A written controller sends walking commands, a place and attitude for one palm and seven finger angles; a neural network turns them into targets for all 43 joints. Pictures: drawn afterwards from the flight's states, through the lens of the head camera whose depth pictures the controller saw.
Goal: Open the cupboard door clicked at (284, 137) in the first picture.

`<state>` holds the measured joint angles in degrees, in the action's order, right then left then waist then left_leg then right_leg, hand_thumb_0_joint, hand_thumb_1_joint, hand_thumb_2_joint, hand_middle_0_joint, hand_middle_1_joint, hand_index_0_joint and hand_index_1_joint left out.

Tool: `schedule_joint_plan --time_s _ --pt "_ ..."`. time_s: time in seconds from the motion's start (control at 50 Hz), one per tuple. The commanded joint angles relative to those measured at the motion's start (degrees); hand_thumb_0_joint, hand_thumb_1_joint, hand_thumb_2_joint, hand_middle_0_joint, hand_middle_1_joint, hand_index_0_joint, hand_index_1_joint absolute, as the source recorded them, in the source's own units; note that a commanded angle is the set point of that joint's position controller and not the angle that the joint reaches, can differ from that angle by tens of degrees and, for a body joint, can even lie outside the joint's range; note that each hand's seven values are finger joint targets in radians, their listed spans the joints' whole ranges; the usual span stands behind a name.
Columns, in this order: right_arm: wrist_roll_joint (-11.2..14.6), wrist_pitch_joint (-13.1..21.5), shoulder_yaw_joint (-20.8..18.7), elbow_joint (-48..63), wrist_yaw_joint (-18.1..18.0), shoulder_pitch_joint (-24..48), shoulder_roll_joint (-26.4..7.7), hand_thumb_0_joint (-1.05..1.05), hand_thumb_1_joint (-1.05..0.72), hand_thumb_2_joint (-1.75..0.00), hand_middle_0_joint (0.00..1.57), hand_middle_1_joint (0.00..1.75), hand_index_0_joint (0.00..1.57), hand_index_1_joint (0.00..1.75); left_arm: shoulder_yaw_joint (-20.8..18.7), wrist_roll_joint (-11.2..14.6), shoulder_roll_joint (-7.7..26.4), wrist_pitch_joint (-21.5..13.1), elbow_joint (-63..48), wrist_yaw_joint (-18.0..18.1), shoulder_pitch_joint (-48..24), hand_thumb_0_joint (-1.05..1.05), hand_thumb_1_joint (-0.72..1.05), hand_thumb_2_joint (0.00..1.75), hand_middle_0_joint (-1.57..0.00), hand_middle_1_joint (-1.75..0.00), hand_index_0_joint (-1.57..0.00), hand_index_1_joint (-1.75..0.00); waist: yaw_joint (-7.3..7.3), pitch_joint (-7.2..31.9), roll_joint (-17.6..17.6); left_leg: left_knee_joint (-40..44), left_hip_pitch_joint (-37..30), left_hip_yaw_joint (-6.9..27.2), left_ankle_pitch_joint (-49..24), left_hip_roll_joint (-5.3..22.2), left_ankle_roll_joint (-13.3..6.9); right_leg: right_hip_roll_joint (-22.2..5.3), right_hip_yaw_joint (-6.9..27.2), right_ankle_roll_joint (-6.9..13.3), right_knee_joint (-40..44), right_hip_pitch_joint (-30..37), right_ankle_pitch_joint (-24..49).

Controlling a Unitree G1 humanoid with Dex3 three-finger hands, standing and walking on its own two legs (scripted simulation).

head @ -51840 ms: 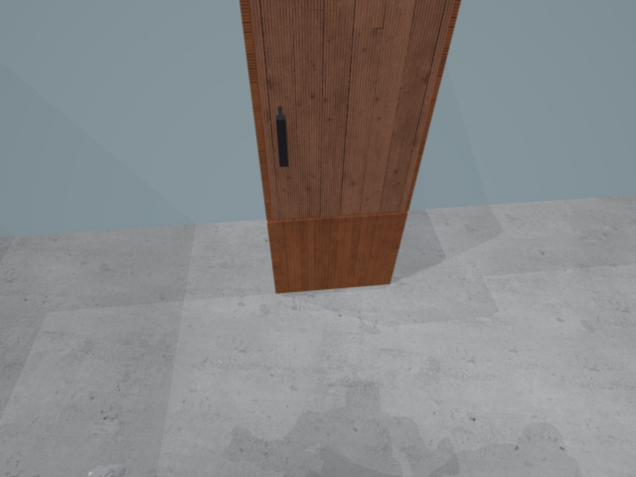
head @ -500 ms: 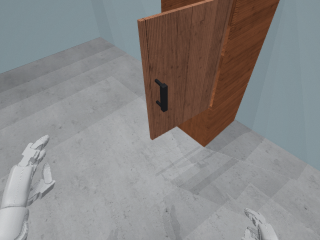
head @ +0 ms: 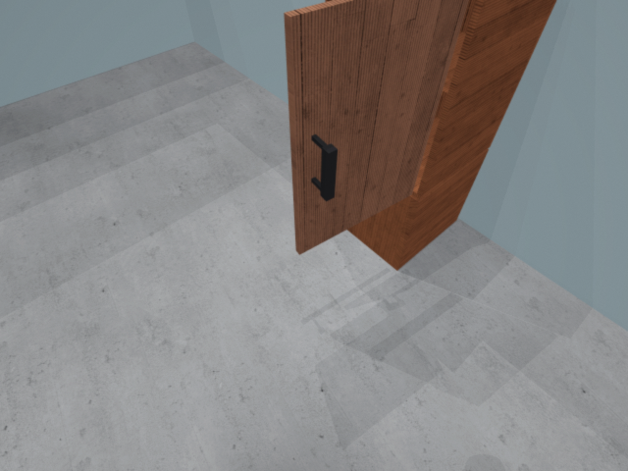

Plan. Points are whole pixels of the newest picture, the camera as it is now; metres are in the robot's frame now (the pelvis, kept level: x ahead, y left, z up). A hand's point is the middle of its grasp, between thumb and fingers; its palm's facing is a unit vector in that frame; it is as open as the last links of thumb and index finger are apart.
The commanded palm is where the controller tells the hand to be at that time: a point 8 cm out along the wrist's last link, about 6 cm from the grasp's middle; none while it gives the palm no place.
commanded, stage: let the arm hang, fingers relaxed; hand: left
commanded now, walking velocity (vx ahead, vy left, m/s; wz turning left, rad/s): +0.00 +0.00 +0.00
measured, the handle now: (322, 168) +0.67 +0.02 -0.05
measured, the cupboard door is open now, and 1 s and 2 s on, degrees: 82 82 82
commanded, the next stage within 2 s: look to check the result in 0.52 s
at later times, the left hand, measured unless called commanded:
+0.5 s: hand out of the picture +0.04 +0.18 -0.17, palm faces -0.01 -0.98 -0.22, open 7.3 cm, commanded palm none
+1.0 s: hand out of the picture +0.06 +0.20 -0.16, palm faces -0.01 -0.96 -0.27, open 7.4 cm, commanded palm none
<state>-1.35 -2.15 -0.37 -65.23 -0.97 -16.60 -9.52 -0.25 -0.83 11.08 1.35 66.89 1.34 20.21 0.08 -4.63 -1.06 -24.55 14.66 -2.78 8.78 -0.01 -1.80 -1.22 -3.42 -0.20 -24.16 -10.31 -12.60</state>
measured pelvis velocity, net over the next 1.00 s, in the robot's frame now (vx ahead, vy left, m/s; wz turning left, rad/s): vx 0.02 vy -0.02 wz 0.00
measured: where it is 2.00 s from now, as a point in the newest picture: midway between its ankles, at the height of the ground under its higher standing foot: outside the picture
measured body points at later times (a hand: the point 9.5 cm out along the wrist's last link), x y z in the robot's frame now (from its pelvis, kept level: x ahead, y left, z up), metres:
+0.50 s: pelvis +0.01 +0.00 +0.00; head +0.02 -0.01 +0.45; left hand +0.04 +0.23 -0.15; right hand +0.02 -0.23 -0.16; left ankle +0.05 +0.10 -0.74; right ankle +0.01 -0.12 -0.74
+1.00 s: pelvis +0.02 -0.02 +0.00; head +0.04 -0.02 +0.45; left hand +0.06 +0.25 -0.14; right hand +0.07 -0.28 -0.15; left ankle +0.05 +0.10 -0.74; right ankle +0.01 -0.12 -0.74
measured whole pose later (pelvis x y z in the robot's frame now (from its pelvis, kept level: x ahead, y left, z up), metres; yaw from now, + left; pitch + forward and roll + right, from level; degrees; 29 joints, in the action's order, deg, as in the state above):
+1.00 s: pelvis +0.02 -0.02 +0.00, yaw +0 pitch -2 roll +0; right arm -1.3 -0.4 -0.8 -65.7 -0.7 -8.5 -14.2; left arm -0.6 -0.8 13.5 -0.7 65.7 1.0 10.4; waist 0.5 -3.7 -1.1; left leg -20.5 10.1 -2.5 8.7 0.5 -0.4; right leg -0.5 -3.6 0.7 -20.7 -6.0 -13.0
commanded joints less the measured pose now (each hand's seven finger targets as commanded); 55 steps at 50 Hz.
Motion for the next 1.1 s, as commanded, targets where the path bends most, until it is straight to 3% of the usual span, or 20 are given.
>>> schedule_joint_plan --time_s 0.0,0.12,0.3,0.34,0.42,0.56,1.08 --pt "0.1 1.5 -1.6 2.2 -0.7 -1.5 -7.2 0.0 -0.9 -0.9 0.2 0.3 0.2 0.3 -1.4 0.0 5.5 -1.4 -2.5 0.4 0.8 0.0 0.9 0.9 -0.2 -0.3 -0.2 -0.3 0.4 -0.1 1.2 8.1 0.0 7.8 12.2 5.9 -0.4 -3.8 4.5 2.5 5.5 -4.2 -8.2" --pt "0.1 1.8 -1.5 1.6 -0.6 -1.6 -5.9 0.0 -0.9 -0.9 0.2 0.3 0.2 0.3 -1.4 0.0 5.0 -1.6 -2.6 0.6 0.4 0.0 0.9 0.9 -0.2 -0.3 -0.2 -0.3 0.38 -1.0 2.0 7.7 -0.1 7.1 9.3 5.6 -0.4 -4.2 4.7 2.3 5.3 -4.8 -6.9" --pt "0.0 2.3 -1.2 1.3 -0.4 -0.5 -5.0 0.0 -0.9 -0.9 0.2 0.3 0.2 0.3 -1.6 0.0 4.8 -1.9 -3.4 0.7 -1.6 0.0 0.9 0.9 -0.2 -0.3 -0.2 -0.3 0.33 -0.8 0.3 7.6 -0.8 6.8 5.1 5.4 0.0 -4.6 4.8 2.1 5.0 -3.8 -3.4" --pt "0.1 2.4 -1.3 1.6 -0.5 -0.2 -5.8 0.0 -0.9 -0.9 0.2 0.3 0.2 0.3 -1.9 0.0 5.4 -2.1 -3.6 0.6 -2.2 0.0 0.9 0.9 -0.2 -0.3 -0.2 -0.3 0.22 -0.2 1.2 7.2 -1.5 6.7 2.6 5.6 0.0 -4.5 4.7 2.1 4.9 -2.8 -1.8" --pt "0.0 2.6 -1.2 1.4 -0.5 0.8 -6.1 0.0 -0.9 -0.9 0.2 0.3 0.2 0.3 -1.9 0.1 5.4 -2.1 -3.6 0.6 -3.3 0.0 0.9 0.9 -0.2 -0.3 -0.2 -0.3 0.34 0.7 -0.9 7.3 -2.5 6.5 1.3 5.8 0.2 -4.7 4.8 2.0 5.1 -1.8 -0.6" --pt "0.1 2.7 -1.5 1.4 -0.5 2.3 -7.8 0.0 -0.9 -0.9 0.2 0.3 0.2 0.3 -2.1 0.1 7.4 -2.6 -3.7 0.4 -5.1 0.0 0.9 0.9 -0.2 -0.3 -0.2 -0.3 0.5 1.7 0.9 6.3 -4.6 6.0 -2.5 5.7 0.2 -5.3 5.2 2.3 6.3 -1.0 1.3" --pt "0.2 3.1 -1.7 2.0 -0.2 9.5 -14.6 0.0 -0.9 -0.9 0.2 0.3 0.2 0.3 -2.3 0.2 13.3 -3.3 -3.9 -0.1 -10.6 0.0 0.9 0.9 -0.2 -0.3 -0.2 -0.3 0.43 4.1 1.1 7.3 -8.3 6.4 -7.0 6.8 0.6 -6.3 5.6 2.4 9.0 2.4 6.8"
